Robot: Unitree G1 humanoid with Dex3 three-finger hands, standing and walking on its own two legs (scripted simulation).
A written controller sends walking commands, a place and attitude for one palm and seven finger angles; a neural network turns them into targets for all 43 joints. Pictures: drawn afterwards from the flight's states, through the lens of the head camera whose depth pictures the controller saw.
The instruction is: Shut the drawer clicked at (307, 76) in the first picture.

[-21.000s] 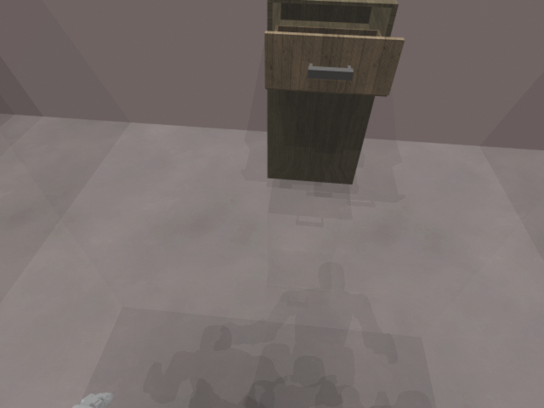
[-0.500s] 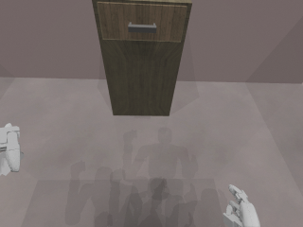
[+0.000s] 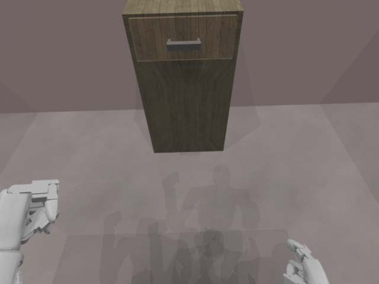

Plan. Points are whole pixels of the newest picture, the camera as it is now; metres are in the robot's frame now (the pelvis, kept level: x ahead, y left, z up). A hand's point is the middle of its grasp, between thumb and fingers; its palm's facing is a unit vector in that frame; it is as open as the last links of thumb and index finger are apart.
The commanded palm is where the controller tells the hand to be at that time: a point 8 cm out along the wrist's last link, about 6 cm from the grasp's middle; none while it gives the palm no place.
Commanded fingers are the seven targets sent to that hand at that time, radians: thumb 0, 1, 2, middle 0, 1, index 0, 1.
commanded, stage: let the arm hang, fingers relaxed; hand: left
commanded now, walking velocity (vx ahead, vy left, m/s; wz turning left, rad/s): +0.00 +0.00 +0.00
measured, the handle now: (183, 43) +0.99 +0.09 +0.01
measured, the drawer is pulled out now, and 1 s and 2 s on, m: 0.00 0.00 0.00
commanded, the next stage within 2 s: look to check the result in 1.04 s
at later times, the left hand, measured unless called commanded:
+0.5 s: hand out of the picture -0.06 +0.20 -0.16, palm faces +0.00 -0.97 -0.25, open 5.1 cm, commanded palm none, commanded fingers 0.00 0.90 0.90 -0.24 -0.34 -0.24 -0.34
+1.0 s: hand out of the picture +0.00 +0.17 -0.17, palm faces +0.01 -0.98 -0.20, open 7.3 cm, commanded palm none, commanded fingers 0.00 0.90 0.90 -0.20 -0.30 -0.20 -0.30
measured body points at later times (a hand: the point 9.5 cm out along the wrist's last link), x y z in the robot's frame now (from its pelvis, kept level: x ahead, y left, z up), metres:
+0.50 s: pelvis -0.03 +0.00 +0.01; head +0.00 +0.00 +0.46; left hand -0.06 +0.25 -0.14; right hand -0.04 -0.23 -0.15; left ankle +0.00 +0.10 -0.73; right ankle -0.01 -0.12 -0.73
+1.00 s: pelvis -0.02 +0.00 +0.01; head -0.01 +0.00 +0.46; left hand +0.00 +0.23 -0.15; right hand -0.04 -0.21 -0.16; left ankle +0.00 +0.10 -0.73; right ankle -0.01 -0.12 -0.73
